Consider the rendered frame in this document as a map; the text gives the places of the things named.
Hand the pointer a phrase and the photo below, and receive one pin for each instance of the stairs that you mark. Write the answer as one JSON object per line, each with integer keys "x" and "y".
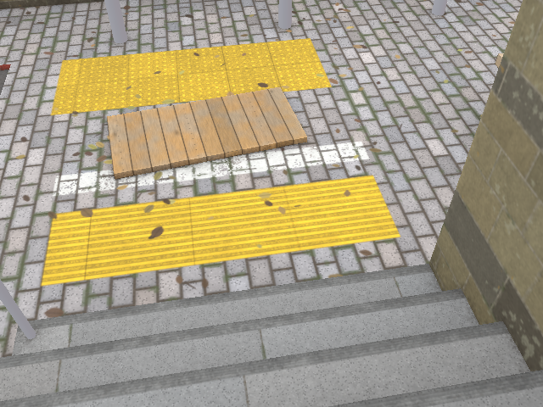
{"x": 387, "y": 338}

